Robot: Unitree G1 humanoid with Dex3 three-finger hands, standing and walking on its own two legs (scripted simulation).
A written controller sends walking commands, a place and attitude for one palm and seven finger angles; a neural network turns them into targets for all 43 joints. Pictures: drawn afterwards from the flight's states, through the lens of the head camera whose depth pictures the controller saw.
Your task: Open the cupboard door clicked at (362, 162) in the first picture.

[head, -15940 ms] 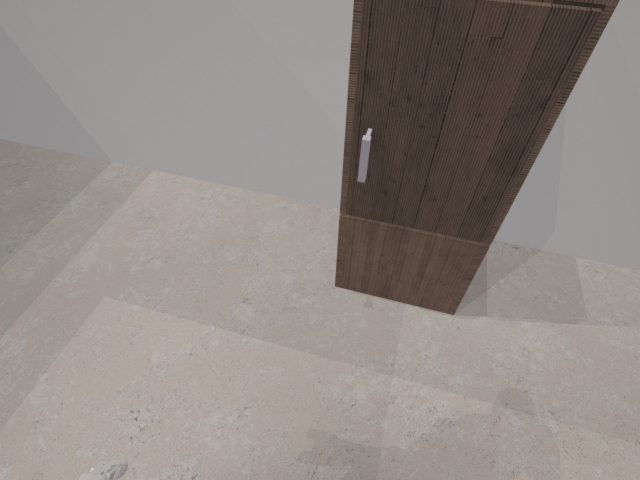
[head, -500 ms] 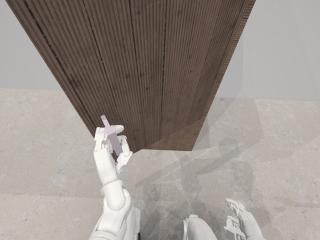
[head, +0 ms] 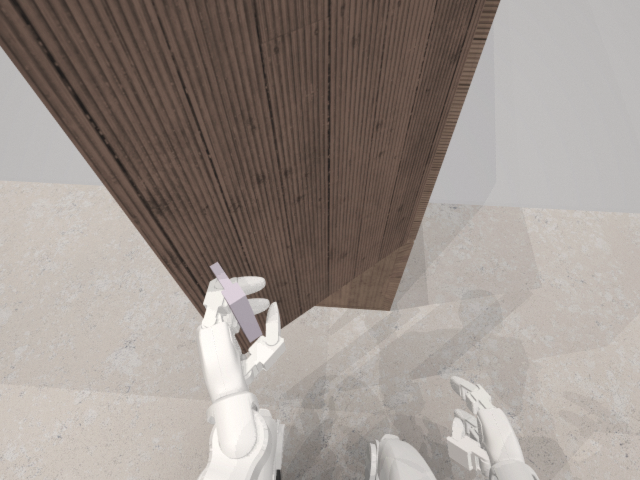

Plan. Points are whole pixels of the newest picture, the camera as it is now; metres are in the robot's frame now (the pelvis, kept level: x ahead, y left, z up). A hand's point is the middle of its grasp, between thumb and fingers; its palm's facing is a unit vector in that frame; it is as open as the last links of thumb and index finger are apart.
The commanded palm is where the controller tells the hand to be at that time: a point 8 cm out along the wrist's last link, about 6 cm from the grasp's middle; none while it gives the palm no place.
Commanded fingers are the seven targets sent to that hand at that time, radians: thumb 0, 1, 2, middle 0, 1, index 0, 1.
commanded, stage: open thumb and fingers to let go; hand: left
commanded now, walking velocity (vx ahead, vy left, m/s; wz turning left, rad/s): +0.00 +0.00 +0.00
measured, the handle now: (236, 303) +0.32 +0.12 +0.02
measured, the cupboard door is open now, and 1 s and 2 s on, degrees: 41 43 42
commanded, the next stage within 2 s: slide the hand sideways off the handle in 0.60 s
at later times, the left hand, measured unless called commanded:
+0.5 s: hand (268, 334) +0.29 +0.08 +0.01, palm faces +0.32 -0.95 -0.02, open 14.2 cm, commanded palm +0.24 +0.12 +0.01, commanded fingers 0.00 -0.50 0.30 -0.17 -0.45 -0.17 -0.45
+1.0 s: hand (261, 372) +0.24 +0.08 +0.02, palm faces -0.14 -0.99 +0.06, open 15.9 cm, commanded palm +0.22 +0.14 +0.01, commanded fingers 0.00 -0.50 0.30 -0.15 -0.30 -0.15 -0.30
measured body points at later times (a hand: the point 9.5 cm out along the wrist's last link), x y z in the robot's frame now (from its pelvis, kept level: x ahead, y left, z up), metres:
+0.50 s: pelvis +0.00 +0.02 +0.00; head +0.09 +0.01 +0.44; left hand +0.27 +0.13 +0.02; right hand +0.17 -0.20 -0.11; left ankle +0.05 +0.16 -0.61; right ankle -0.01 -0.07 -0.61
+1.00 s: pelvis -0.01 +0.04 -0.01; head +0.08 +0.04 +0.43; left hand +0.25 +0.14 +0.02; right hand +0.17 -0.19 -0.11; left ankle +0.05 +0.16 -0.61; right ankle -0.01 -0.07 -0.61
